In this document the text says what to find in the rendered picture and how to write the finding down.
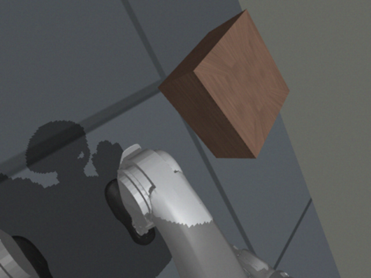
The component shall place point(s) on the right robot foot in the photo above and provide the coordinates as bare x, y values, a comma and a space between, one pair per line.
113, 198

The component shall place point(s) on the left robot foot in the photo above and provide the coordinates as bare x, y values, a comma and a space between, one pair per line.
34, 256

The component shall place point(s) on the right robot hand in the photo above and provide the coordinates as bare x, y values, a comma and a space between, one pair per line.
253, 265

